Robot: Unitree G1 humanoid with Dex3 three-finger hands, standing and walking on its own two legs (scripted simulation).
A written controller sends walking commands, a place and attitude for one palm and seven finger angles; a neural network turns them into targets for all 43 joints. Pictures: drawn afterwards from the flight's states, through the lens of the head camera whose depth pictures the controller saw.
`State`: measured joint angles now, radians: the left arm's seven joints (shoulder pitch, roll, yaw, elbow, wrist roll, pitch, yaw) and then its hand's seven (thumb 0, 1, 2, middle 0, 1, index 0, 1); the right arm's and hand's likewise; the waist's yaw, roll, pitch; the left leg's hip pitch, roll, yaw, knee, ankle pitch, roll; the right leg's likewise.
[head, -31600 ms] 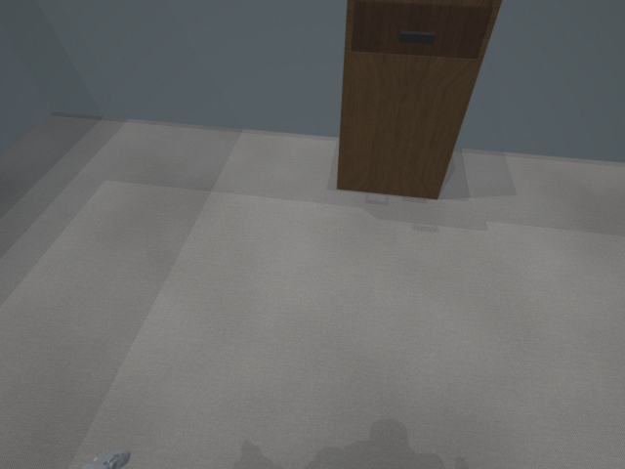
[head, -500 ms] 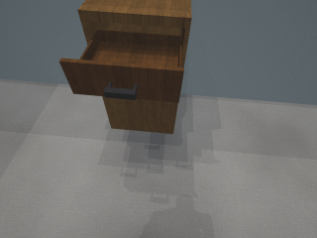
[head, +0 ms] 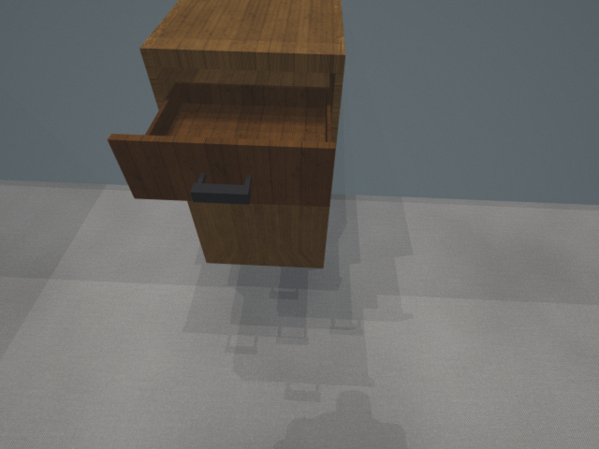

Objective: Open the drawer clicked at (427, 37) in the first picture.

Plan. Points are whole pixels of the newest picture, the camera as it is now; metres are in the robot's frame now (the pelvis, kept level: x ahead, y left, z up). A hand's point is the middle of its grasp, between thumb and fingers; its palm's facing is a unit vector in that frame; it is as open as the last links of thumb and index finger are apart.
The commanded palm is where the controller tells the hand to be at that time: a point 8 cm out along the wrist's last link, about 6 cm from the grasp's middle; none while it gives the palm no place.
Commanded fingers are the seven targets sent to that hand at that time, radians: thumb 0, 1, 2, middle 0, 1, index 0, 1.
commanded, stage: let the arm hang, fingers relaxed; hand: left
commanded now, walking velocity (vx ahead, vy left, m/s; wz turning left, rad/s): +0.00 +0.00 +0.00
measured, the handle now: (223, 186) +0.59 +0.18 -0.02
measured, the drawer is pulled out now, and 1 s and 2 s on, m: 0.30 0.30 0.30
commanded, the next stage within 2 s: look to check the result in 0.10 s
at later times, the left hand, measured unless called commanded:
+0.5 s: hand out of the picture +0.00 +0.15 -0.17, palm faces +0.04 -0.98 -0.18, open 7.4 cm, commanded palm none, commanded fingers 0.00 0.90 0.90 -0.20 -0.30 -0.20 -0.30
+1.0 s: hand out of the picture +0.02 +0.14 -0.17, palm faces +0.04 -0.98 -0.19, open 7.4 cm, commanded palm none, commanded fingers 0.00 0.90 0.90 -0.20 -0.30 -0.20 -0.30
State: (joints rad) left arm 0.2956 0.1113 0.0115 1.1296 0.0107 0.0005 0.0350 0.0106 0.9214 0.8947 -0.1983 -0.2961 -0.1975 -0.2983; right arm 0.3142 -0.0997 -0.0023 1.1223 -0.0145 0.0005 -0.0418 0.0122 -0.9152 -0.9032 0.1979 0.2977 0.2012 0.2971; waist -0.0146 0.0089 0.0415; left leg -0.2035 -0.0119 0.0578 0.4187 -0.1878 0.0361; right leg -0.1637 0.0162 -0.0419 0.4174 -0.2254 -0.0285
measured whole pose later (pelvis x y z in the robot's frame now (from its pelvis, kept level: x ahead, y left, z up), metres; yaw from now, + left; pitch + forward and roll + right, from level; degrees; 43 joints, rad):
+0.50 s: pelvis +0.01 -0.01 +0.00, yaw +0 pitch -1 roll +0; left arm 0.29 0.11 0.02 1.15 0.01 0.00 0.04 0.00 0.91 0.89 -0.20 -0.30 -0.20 -0.30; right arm 0.30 -0.11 0.00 1.13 -0.01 0.00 -0.05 0.01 -0.91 -0.90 0.20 0.30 0.20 0.30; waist -0.01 0.02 0.06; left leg -0.18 -0.01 0.06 0.40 -0.20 0.03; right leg -0.14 0.02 -0.04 0.40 -0.23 -0.03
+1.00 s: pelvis +0.03 -0.02 +0.00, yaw +0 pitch -1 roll +0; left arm 0.28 0.11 0.02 1.14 0.01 -0.01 0.04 0.00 0.91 0.89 -0.20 -0.30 -0.20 -0.30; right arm 0.28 -0.12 0.00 1.14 -0.01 0.00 -0.05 0.01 -0.91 -0.90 0.20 0.30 0.20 0.30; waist -0.01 0.02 0.06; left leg -0.15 0.01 0.05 0.38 -0.21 0.01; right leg -0.11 0.04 -0.05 0.38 -0.25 -0.05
